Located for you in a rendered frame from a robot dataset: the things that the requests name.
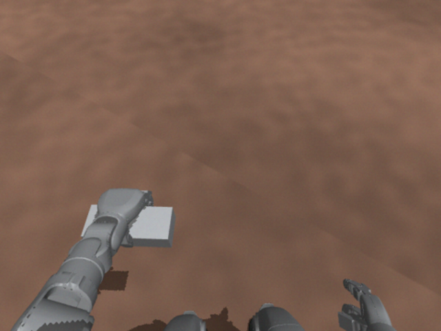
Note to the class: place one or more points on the left robot arm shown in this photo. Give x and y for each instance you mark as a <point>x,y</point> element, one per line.
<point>66,300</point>

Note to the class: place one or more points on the left robot hand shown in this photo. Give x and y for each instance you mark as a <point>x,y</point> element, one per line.
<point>126,202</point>

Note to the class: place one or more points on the right robot hand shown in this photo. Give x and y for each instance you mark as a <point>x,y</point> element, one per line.
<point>371,309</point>

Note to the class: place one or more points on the carton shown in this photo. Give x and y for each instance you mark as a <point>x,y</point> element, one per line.
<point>152,227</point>

